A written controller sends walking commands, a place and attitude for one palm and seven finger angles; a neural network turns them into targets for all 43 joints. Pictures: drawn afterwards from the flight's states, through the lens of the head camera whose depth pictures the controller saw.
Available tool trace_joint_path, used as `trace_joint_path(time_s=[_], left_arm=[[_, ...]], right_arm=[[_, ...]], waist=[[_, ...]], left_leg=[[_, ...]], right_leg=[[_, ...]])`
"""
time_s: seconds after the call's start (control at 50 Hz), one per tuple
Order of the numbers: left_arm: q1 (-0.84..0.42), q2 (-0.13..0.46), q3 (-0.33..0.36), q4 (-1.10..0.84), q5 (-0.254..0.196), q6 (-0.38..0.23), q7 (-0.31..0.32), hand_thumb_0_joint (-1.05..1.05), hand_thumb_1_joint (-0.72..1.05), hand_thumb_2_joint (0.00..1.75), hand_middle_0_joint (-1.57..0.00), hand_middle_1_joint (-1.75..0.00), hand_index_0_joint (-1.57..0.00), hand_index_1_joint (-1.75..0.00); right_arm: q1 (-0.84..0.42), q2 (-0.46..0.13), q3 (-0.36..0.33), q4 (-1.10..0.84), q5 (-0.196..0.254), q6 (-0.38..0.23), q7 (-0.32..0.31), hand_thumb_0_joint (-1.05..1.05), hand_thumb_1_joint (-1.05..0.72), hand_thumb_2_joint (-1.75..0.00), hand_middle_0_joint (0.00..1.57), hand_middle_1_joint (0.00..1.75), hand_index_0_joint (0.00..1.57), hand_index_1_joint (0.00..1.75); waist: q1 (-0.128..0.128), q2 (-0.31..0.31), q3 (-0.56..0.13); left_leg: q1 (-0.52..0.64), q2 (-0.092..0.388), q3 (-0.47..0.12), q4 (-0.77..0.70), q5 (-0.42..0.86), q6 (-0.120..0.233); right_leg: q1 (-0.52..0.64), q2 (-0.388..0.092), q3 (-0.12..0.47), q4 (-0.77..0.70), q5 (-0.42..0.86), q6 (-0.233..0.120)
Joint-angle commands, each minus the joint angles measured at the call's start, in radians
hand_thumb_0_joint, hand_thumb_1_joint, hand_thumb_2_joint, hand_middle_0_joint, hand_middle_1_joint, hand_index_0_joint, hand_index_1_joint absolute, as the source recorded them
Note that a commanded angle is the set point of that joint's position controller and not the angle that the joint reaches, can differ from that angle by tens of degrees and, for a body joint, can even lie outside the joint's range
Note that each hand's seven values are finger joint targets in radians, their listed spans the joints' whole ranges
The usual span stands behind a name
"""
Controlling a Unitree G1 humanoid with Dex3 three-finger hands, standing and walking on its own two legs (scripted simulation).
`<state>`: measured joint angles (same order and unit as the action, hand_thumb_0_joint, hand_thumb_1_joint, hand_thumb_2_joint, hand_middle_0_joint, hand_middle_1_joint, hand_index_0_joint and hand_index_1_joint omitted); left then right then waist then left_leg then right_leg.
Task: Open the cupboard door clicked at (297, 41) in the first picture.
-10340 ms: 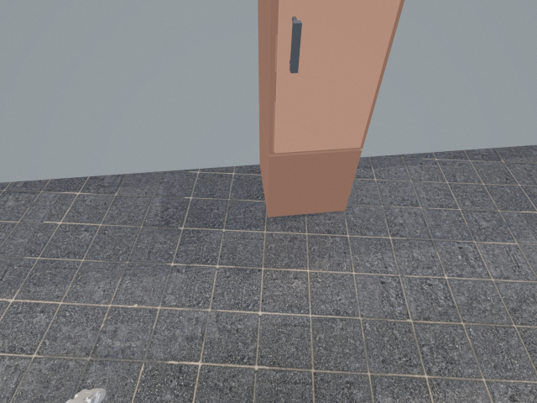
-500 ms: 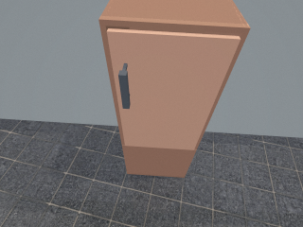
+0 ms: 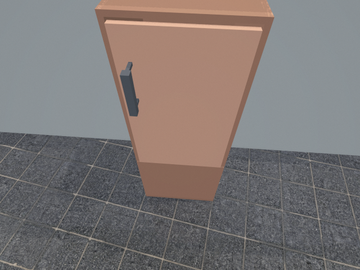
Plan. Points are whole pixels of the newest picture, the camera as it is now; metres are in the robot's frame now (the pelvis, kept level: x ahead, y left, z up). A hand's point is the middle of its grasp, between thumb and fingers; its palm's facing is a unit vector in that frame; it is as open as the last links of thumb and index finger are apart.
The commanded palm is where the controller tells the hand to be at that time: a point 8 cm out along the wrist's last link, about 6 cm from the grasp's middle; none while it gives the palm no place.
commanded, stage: come to a stop and stand still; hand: left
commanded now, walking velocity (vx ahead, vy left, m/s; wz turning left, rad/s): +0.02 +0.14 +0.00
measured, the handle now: (131, 90) +0.54 +0.18 +0.08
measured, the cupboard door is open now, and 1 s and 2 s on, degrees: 0 0 0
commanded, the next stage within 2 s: look again from close up in 1.80 s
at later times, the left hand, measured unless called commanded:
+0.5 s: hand out of the picture +0.02 +0.24 -0.17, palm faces +0.04 -0.97 -0.24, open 7.4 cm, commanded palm none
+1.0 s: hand out of the picture +0.06 +0.28 -0.18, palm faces -0.01 -0.98 -0.19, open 7.4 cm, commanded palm none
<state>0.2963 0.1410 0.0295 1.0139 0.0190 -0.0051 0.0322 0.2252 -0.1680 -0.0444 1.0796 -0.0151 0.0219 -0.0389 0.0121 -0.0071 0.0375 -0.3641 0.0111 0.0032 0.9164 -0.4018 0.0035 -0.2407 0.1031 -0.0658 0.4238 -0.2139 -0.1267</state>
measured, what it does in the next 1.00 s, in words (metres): steps to the left: left foot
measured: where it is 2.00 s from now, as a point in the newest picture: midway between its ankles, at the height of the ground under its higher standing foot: outside the picture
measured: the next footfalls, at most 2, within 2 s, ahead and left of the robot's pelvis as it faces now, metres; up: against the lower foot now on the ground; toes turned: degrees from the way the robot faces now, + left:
left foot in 0.40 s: +0.03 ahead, +0.14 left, +0.00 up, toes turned -1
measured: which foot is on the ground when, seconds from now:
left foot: up 0.00-0.38, down 0.40-1.00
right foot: down 0.00-1.00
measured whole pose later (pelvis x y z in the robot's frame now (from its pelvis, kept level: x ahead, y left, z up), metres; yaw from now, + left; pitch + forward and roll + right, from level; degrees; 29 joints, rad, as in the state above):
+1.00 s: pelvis +0.02 +0.10 +0.00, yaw -1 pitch +0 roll +0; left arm 0.22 0.16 0.00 1.08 0.01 0.01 0.03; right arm 0.27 -0.18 0.02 1.07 -0.01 -0.04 -0.05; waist 0.00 -0.01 0.04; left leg -0.13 -0.12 0.05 0.39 -0.26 0.12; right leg -0.20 -0.03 0.01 0.47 -0.27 0.02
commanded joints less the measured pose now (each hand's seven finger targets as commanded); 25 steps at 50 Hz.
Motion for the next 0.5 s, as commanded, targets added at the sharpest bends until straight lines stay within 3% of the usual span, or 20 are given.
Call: trace_joint_path(time_s=[0.0,0.08,0.18,0.24,0.26,0.28,0.3,0.32,0.34,0.36,0.4,0.42,0.44,0.48], left_arm=[[0.106,0.134,0.026,-0.016,0.001,-0.032,0.008,0.0,0.9,0.9,-0.2,-0.3,-0.2,-0.3],[0.121,0.139,0.026,0.006,0.001,-0.028,0.011,0.0,0.9,0.9,-0.2,-0.3,-0.2,-0.3],[0.106,0.14,0.027,0.012,0.003,-0.021,0.01,0.0,0.9,0.9,-0.2,-0.3,-0.2,-0.3],[0.084,0.128,0.02,0.016,0.003,-0.019,0.007,0.0,0.9,0.9,-0.2,-0.3,-0.2,-0.3],[0.142,0.139,0.016,0.022,0.011,-0.039,0.051,0.0,0.9,0.9,-0.2,-0.3,-0.2,-0.3],[0.062,0.211,0.032,-0.029,0.006,-0.04,0.046,0.0,0.9,0.9,-0.2,-0.3,-0.2,-0.3],[0.053,0.187,0.023,-0.031,0.003,-0.043,0.039,0.0,0.9,0.9,-0.2,-0.3,-0.2,-0.3],[0.049,0.176,0.016,-0.032,0.004,-0.045,0.033,0.0,0.9,0.9,-0.2,-0.3,-0.2,-0.3],[0.025,0.173,0.018,-0.037,0.005,-0.045,0.026,0.0,0.9,0.9,-0.2,-0.3,-0.2,-0.3],[0.024,0.147,0.013,-0.031,0.001,-0.043,0.022,0.0,0.9,0.9,-0.2,-0.3,-0.2,-0.3],[0.031,0.118,0.008,-0.026,-0.007,-0.044,0.014,0.0,0.9,0.9,-0.2,-0.3,-0.2,-0.3],[0.017,0.115,0.002,-0.019,-0.006,-0.031,0.011,0.0,0.9,0.9,-0.2,-0.3,-0.2,-0.3],[0.025,0.116,0.002,-0.019,-0.004,-0.023,0.009,0.0,0.9,0.9,-0.2,-0.3,-0.2,-0.3],[0.043,0.108,-0.004,-0.01,-0.004,-0.016,0.005,0.0,0.9,0.9,-0.2,-0.3,-0.2,-0.3]], right_arm=[[0.063,-0.053,0.002,-0.032,0.007,-0.014,0.002,0.0,-0.9,-0.9,0.2,0.3,0.2,0.3],[0.075,-0.048,0.007,-0.031,0.012,-0.011,0.0,0.0,-0.9,-0.9,0.2,0.3,0.2,0.3],[0.078,-0.036,0.009,-0.037,0.01,-0.007,0.007,0.0,-0.9,-0.9,0.2,0.3,0.2,0.3],[0.107,-0.018,0.016,-0.023,0.007,-0.012,0.009,0.0,-0.9,-0.9,0.2,0.3,0.2,0.3],[0.057,-0.107,-0.01,-0.08,0.001,-0.019,0.007,0.0,-0.9,-0.9,0.2,0.3,0.2,0.3],[0.15,-0.053,-0.003,-0.09,0.005,-0.012,0.005,0.0,-0.9,-0.9,0.2,0.3,0.2,0.3],[0.142,-0.042,0.007,-0.113,0.012,-0.016,0.01,0.0,-0.9,-0.9,0.2,0.3,0.2,0.3],[0.131,-0.028,0.014,-0.125,0.009,-0.022,0.015,0.0,-0.9,-0.9,0.2,0.3,0.2,0.3],[0.149,-0.032,0.016,-0.132,0.004,-0.029,0.019,0.0,-0.9,-0.9,0.2,0.3,0.2,0.3],[0.157,-0.046,0.021,-0.133,0.001,-0.036,0.017,0.0,-0.9,-0.9,0.2,0.3,0.2,0.3],[0.158,-0.098,0.023,-0.14,-0.005,-0.047,0.011,0.0,-0.9,-0.9,0.2,0.3,0.2,0.3],[0.146,-0.09,0.029,-0.135,-0.004,-0.049,0.011,0.0,-0.9,-0.9,0.2,0.3,0.2,0.3],[0.138,-0.09,0.033,-0.134,-0.006,-0.055,0.011,0.0,-0.9,-0.9,0.2,0.3,0.2,0.3],[0.123,-0.107,0.036,-0.133,-0.004,-0.06,0.007,0.0,-0.9,-0.9,0.2,0.3,0.2,0.3]], waist=[[0.019,-0.037,-0.019],[0.025,-0.061,-0.01],[0.02,-0.062,0.02],[-0.001,-0.059,0.046],[-0.022,0.125,0.027],[-0.071,0.112,-0.023],[-0.053,0.134,-0.086],[-0.049,0.099,-0.072],[-0.053,0.068,-0.039],[-0.049,0.03,0.005],[-0.025,-0.013,0.05],[-0.025,0.066,0.072],[-0.01,0.139,0.079],[0.009,0.062,0.057]], left_leg=[[-0.084,0.015,-0.023,-0.156,0.009,-0.008],[-0.052,0.011,-0.024,-0.238,0.023,-0.006],[-0.016,0.016,-0.027,-0.273,0.049,0.001],[0.086,0.029,-0.019,-0.375,0.098,0.005],[0.137,-0.063,0.043,-0.227,-0.005,-0.046],[0.045,-0.01,-0.01,-0.207,-0.006,-0.013],[0.074,0.022,-0.036,-0.25,0.032,-0.002],[0.108,0.018,-0.027,-0.326,0.074,-0.002],[0.158,0.014,-0.016,-0.409,0.107,0.0],[0.167,0.028,-0.047,-0.471,0.137,0.013],[0.096,0.082,-0.104,-0.513,0.194,0.044],[0.053,0.084,-0.137,-0.564,0.155,0.045],[0.02,0.093,-0.168,-0.61,0.157,0.055],[0.003,0.106,-0.199,-0.648,0.125,0.069]], right_leg=[[0.208,-0.325,0.385,-0.229,0.134,0.063],[0.223,-0.335,0.364,-0.227,0.19,0.078],[0.123,-0.339,0.361,-0.255,-0.004,0.04],[0.0,-0.317,0.314,-0.265,-0.16,0.021],[-0.003,-0.315,0.396,-0.248,0.428,0.162],[0.089,-0.324,0.335,-0.17,0.368,0.141],[0.081,-0.341,0.308,-0.133,0.149,0.019],[0.033,-0.328,0.286,-0.13,0.043,-0.033],[-0.031,-0.302,0.235,-0.118,-0.041,-0.02],[-0.067,-0.26,0.22,-0.1,-0.093,0.005],[-0.044,-0.196,0.198,-0.083,-0.096,0.039],[-0.03,-0.191,0.174,-0.06,-0.136,0.044],[0.001,-0.169,0.145,-0.014,-0.093,0.054],[0.052,-0.152,0.114,0.024,-0.049,0.07]])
